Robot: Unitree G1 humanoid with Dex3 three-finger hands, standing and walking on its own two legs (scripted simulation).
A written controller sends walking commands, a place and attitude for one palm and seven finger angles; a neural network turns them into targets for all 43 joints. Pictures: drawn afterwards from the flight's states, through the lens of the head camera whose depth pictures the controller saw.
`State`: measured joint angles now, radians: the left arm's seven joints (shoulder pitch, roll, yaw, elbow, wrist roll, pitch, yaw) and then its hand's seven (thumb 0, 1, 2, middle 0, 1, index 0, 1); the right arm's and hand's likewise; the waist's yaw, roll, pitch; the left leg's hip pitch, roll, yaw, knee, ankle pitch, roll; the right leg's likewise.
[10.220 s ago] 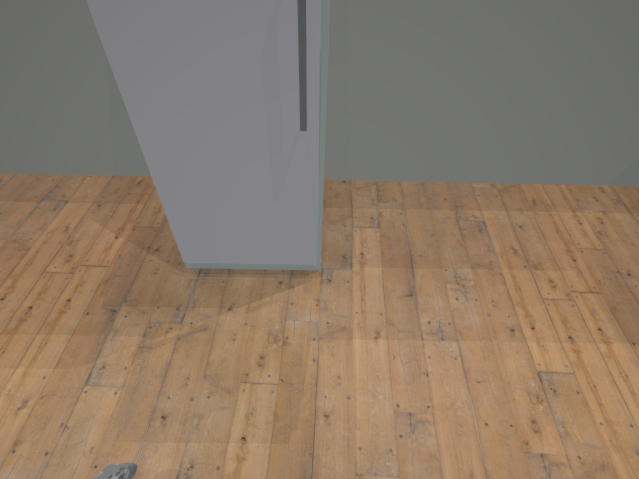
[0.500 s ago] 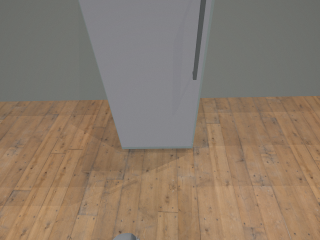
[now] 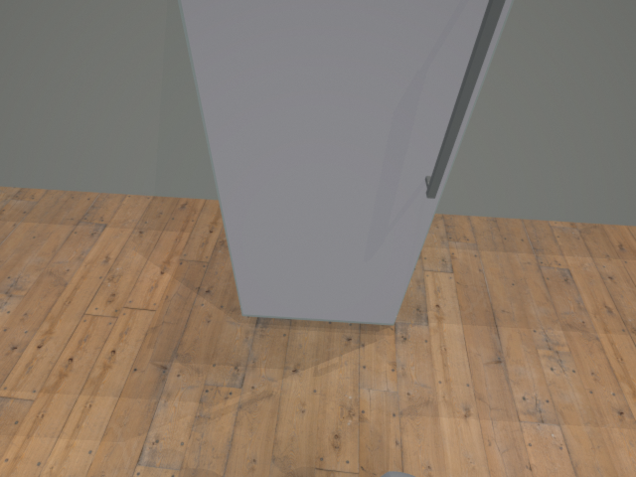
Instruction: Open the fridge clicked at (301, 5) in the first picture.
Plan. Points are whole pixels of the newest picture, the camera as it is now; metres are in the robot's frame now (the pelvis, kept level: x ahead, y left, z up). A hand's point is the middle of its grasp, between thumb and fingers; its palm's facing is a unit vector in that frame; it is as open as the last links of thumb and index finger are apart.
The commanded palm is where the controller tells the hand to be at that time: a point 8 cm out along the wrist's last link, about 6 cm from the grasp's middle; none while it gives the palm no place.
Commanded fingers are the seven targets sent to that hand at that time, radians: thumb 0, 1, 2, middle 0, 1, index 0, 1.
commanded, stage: take the last steps up to it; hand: right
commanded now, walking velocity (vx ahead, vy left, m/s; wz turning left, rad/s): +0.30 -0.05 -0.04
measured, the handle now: (462, 88) +0.70 -0.18 +0.17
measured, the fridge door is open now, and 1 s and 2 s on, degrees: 0 0 0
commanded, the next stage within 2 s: come to a stop and stand still in 0.50 s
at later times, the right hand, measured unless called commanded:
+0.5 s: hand out of the picture +0.16 -0.23 -0.17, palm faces +0.04 +0.99 -0.16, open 7.4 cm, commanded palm none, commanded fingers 0.00 -0.90 -0.90 0.20 0.30 0.20 0.30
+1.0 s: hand (458, 398) +0.30 -0.21 -0.16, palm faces +0.04 +0.97 -0.24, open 7.3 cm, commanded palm none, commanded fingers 0.00 -0.90 -0.90 0.20 0.30 0.20 0.30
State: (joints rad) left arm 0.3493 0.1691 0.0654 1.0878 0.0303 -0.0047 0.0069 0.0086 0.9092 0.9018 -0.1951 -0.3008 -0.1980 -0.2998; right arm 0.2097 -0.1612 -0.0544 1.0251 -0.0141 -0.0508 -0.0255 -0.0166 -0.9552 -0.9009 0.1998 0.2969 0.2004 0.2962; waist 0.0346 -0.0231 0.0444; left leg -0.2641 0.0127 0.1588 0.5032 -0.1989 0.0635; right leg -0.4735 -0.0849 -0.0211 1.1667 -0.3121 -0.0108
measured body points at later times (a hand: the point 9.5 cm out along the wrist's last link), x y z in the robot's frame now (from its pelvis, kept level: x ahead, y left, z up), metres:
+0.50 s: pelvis +0.15 -0.05 +0.01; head +0.16 -0.06 +0.46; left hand +0.16 +0.17 -0.14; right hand +0.16 -0.28 -0.15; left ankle +0.16 +0.07 -0.66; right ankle +0.14 -0.15 -0.73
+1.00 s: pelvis +0.19 -0.03 +0.00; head +0.22 -0.01 +0.45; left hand +0.24 +0.21 -0.16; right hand +0.29 -0.26 -0.14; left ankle +0.29 +0.09 -0.73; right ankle +0.17 -0.17 -0.68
